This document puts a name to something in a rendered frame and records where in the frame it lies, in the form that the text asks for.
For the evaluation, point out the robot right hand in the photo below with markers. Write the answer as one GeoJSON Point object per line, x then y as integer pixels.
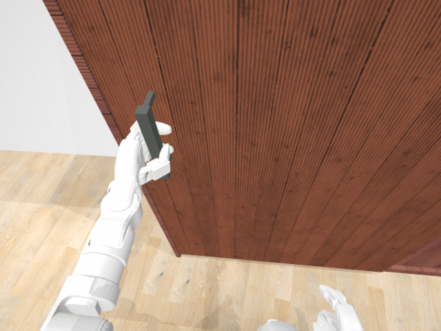
{"type": "Point", "coordinates": [345, 317]}

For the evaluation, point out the handle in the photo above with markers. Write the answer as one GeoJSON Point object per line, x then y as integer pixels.
{"type": "Point", "coordinates": [147, 124]}

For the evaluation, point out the robot left upper arm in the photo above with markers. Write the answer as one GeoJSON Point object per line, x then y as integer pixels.
{"type": "Point", "coordinates": [76, 322]}

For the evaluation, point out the left robot forearm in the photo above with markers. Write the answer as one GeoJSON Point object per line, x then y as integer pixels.
{"type": "Point", "coordinates": [94, 285]}

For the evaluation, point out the robot left hand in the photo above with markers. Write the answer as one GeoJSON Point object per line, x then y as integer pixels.
{"type": "Point", "coordinates": [133, 154]}

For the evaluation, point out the wardrobe door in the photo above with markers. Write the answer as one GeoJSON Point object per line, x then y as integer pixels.
{"type": "Point", "coordinates": [428, 256]}
{"type": "Point", "coordinates": [305, 132]}

